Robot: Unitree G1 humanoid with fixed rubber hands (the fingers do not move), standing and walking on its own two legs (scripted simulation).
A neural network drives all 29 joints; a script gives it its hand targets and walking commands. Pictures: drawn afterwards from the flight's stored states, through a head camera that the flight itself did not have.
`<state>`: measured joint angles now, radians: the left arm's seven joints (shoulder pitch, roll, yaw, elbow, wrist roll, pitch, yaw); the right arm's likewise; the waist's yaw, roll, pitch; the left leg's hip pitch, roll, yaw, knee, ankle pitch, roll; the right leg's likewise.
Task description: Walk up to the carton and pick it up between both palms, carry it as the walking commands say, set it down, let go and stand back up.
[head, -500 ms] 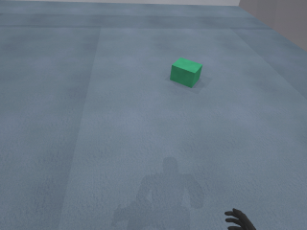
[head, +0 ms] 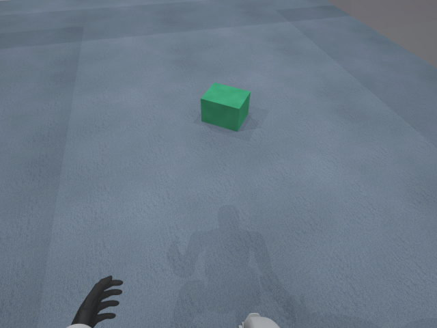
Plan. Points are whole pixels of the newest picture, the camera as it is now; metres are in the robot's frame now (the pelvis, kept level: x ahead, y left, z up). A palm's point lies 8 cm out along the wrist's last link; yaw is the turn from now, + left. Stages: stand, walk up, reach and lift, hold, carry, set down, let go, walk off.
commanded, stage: walk up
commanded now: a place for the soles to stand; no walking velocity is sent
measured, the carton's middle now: (225, 106) +1.59 -0.19 -0.64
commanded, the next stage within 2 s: none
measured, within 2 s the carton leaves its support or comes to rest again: neither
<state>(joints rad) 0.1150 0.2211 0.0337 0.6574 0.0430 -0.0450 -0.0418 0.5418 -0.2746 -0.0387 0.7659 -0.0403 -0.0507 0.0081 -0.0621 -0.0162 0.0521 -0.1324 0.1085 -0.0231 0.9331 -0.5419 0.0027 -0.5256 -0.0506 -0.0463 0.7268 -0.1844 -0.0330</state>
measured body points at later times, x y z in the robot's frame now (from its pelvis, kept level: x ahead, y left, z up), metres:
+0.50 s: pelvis +0.27 -0.01 +0.01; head +0.27 +0.01 +0.46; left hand +0.28 +0.25 -0.12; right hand +0.40 -0.25 -0.08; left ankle +0.33 +0.11 -0.70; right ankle +0.21 -0.12 -0.63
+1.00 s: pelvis +0.52 -0.13 +0.03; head +0.53 -0.15 +0.48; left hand +0.58 +0.13 -0.08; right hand +0.62 -0.38 -0.10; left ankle +0.52 +0.02 -0.63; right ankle +0.58 -0.23 -0.70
